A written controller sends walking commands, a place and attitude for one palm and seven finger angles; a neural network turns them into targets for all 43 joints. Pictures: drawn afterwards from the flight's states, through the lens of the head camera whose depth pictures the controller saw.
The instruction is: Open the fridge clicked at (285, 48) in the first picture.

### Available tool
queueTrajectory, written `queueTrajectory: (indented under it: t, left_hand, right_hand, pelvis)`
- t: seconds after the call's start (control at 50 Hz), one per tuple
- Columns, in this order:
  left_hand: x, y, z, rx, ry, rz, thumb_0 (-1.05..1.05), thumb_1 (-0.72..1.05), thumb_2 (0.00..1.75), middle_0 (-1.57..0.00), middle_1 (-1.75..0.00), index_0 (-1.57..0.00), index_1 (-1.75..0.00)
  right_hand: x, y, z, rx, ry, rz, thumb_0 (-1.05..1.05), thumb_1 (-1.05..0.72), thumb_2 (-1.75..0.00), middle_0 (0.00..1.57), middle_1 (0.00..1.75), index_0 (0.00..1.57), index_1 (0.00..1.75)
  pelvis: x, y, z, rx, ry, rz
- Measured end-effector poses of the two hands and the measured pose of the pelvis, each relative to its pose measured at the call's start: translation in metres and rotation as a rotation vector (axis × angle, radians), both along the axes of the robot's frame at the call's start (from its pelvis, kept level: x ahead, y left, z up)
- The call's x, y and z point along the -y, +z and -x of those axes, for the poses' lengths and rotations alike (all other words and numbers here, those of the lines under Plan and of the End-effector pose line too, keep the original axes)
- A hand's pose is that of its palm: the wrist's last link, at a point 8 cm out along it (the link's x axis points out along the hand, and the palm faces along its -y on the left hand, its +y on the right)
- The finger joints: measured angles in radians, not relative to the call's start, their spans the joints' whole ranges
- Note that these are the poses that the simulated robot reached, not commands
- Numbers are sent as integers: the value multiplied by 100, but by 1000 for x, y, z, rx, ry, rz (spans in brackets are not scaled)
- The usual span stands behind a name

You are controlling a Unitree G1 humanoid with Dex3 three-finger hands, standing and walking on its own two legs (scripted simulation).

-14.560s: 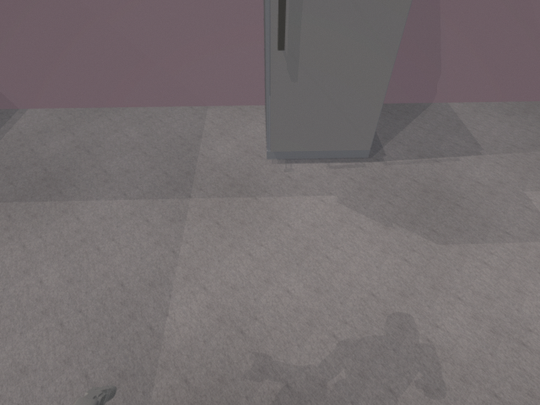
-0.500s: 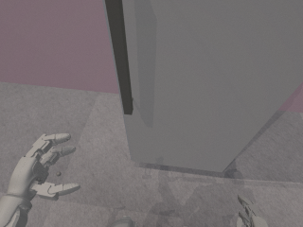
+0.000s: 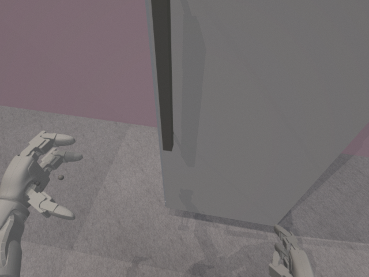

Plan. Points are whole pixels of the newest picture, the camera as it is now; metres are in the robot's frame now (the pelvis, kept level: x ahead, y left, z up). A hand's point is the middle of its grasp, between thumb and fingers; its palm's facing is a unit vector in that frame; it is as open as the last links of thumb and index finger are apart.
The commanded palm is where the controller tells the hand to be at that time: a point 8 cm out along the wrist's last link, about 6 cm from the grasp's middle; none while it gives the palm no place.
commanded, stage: raise the hand to about handle height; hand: left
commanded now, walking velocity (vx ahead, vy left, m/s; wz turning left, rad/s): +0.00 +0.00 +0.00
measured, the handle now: (167, 76) +0.52 +0.10 +0.17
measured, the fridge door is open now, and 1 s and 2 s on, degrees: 0 0 0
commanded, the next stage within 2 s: move the hooked fingers beside the handle in 0.60 s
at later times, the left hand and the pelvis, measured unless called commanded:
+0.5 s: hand (74, 171) +0.27 +0.24 +0.11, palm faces -0.03 -1.00 -0.06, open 14.0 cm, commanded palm +0.25 +0.30 +0.12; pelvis +0.00 -0.02 +0.01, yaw -1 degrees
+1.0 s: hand (91, 156) +0.31 +0.23 +0.11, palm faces -0.07 -1.00 -0.02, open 14.0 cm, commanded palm +0.29 +0.28 +0.11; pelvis +0.00 -0.03 +0.00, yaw -1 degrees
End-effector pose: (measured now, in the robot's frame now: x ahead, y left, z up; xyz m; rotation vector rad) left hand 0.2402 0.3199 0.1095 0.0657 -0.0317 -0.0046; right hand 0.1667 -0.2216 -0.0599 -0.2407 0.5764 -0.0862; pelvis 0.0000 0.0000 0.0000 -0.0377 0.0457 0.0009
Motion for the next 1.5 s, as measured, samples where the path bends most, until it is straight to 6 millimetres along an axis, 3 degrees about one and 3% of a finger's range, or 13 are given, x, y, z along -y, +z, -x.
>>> queueTrajectory:
  t: [0.2, 0.38, 0.62, 0.78, 1.22, 1.5]
  left_hand:
    - [1, 13, -17, -42, -39, -5, -1, -50, 30, -30, -120, -30, -120]
    - [17, 3, -16, -47, -35, 26, -1, -50, 30, -30, -120, -30, -120]
    - [24, 10, -13, -24, -18, 14, -1, -50, 30, -30, -120, -30, -120]
    - [30, -1, -17, -61, -36, 31, -1, -50, 30, -30, -120, -30, -120]
    - [54, 0, -90, -34, -79, 47, -1, -50, 30, -30, -120, -30, -120]
    - [68, 4, -101, -15, -86, 43, -1, -50, 30, -30, -120, -30, -120]
  right_hand:
    - [23, -3, 20, -44, -56, 9, 2, -90, -90, 20, 30, 20, 30]
    - [43, 0, 24, -41, -77, 26, 2, -90, -90, 20, 30, 20, 30]
    - [47, -2, 15, -17, -72, 4, 2, -90, -90, 20, 30, 20, 30]
    - [49, -5, 15, -23, -74, 0, 1, -90, -90, 20, 30, 20, 30]
    - [51, -17, 44, -150, -142, 14, 1, -90, -90, 20, 30, 20, 30]
    - [46, -21, 37, -179, -138, -5, 1, -90, -90, 20, 30, 20, 30]
  pelvis:
    - [6, 6, 0, 10, -6, -10]
    - [15, 6, -1, 12, -14, -16]
    - [25, 6, -1, 16, -13, -22]
    - [28, 5, 0, 6, -16, -24]
    - [20, 4, -8, -37, -30, -27]
    - [16, 5, -16, -41, -30, -28]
